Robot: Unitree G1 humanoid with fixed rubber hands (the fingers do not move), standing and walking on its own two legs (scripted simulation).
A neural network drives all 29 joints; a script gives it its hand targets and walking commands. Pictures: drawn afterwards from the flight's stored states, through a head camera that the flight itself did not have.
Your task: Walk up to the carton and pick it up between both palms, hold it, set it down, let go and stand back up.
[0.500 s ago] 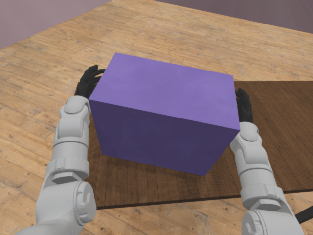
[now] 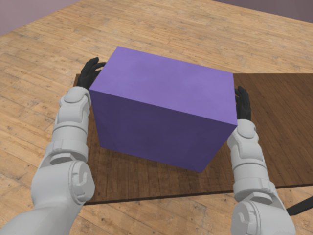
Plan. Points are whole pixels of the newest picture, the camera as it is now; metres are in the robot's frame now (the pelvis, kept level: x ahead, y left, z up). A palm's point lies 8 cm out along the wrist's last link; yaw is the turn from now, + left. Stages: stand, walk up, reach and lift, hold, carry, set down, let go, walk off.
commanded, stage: set down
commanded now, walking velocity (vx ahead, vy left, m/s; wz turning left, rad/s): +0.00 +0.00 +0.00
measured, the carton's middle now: (161, 112) +0.42 -0.03 +0.07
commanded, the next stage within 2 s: none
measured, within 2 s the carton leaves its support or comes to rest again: rests again in 1.10 s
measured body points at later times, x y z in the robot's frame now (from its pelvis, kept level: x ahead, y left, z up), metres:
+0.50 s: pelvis +0.01 +0.00 +0.00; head +0.04 +0.03 +0.45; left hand +0.47 +0.17 +0.11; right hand +0.38 -0.23 +0.08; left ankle -0.01 +0.12 -0.75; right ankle -0.02 -0.14 -0.75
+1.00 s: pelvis +0.00 +0.00 +0.00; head +0.05 +0.04 +0.44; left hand +0.47 +0.17 +0.10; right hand +0.37 -0.22 +0.07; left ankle -0.01 +0.12 -0.75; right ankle -0.02 -0.14 -0.75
